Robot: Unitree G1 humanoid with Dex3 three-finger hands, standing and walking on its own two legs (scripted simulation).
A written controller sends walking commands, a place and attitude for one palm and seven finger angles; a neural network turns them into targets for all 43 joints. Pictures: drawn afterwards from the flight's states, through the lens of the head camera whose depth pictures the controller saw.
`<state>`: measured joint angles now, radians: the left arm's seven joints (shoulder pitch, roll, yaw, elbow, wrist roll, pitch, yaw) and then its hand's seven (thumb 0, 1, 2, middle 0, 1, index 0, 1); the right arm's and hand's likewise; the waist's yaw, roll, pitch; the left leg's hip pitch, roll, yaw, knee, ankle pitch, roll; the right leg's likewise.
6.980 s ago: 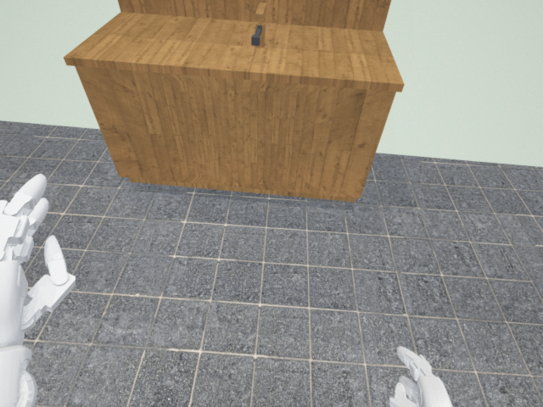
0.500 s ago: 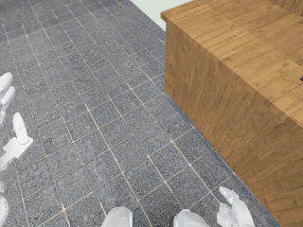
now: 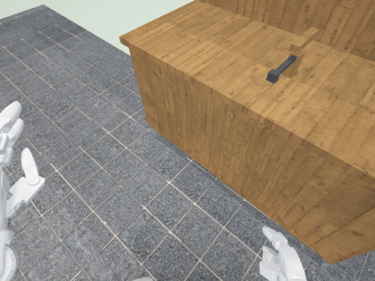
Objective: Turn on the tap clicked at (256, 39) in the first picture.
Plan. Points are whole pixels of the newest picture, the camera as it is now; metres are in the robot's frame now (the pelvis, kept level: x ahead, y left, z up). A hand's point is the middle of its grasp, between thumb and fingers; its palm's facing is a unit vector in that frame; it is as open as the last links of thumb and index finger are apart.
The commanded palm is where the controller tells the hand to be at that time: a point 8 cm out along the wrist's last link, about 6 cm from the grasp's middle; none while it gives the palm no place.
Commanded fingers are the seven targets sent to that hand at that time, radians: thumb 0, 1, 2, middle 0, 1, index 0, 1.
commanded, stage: turn to face it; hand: left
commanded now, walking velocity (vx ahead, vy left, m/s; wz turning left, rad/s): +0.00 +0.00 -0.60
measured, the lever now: (273, 76) +0.69 -0.18 +0.03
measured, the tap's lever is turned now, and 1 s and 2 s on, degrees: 0 0 0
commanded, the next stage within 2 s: take the last steps up to it in 1.60 s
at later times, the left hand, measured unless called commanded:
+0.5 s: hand (114, 179) +0.22 +0.13 +0.18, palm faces +0.15 -0.89 -0.44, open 7.4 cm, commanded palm +0.18 +0.18 +0.19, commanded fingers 0.00 0.90 0.90 -0.20 -0.30 -0.20 -0.30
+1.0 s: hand (209, 211) +0.19 +0.00 +0.19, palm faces -0.15 -0.85 -0.50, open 7.4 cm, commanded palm +0.17 +0.06 +0.19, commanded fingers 0.00 0.90 0.90 -0.20 -0.30 -0.20 -0.30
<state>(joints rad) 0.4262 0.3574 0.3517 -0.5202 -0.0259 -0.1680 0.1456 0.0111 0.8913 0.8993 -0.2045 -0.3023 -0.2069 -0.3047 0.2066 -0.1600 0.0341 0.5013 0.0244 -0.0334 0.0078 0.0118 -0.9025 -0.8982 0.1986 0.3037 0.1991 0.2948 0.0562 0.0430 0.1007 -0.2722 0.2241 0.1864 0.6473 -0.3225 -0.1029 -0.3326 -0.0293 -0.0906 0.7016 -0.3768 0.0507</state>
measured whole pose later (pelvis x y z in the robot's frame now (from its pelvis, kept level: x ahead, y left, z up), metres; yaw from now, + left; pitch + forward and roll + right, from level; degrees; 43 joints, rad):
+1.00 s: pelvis -0.12 -0.08 +0.01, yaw -34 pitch +1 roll +3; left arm 0.54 0.42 0.40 -0.56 -0.07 -0.19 0.15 0.01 0.89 0.90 -0.21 -0.30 -0.22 -0.31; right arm 0.18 -0.26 -0.02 0.55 0.02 0.09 -0.02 0.01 -0.91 -0.90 0.20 0.30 0.20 0.29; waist 0.00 -0.02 0.08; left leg -0.38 0.01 0.02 0.83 -0.46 -0.07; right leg -0.39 0.12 0.07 0.44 -0.06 -0.12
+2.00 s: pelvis -0.23 -0.07 +0.01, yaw -53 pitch -1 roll +0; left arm 0.43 0.33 0.31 -0.46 -0.01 -0.21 0.15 0.01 0.89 0.90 -0.21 -0.30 -0.21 -0.31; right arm 0.23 -0.20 0.00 0.65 0.01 -0.05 -0.05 0.01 -0.90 -0.90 0.20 0.30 0.20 0.29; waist -0.01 0.02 0.02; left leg -0.39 0.05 0.04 0.93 -0.44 -0.01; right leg -0.28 0.00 -0.11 0.59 -0.30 -0.06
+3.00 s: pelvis -0.05 -0.15 +0.01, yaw -54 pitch +1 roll +2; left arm 0.45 0.42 0.41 -0.52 -0.04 -0.25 0.15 0.01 0.89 0.90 -0.21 -0.30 -0.21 -0.31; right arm 0.16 -0.16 -0.02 0.59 0.02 -0.10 -0.04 0.01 -0.91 -0.90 0.20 0.30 0.20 0.29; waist -0.02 -0.04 0.07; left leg -0.34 0.03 0.17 0.56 -0.23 0.03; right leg -0.43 -0.08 -0.09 1.01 -0.50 0.02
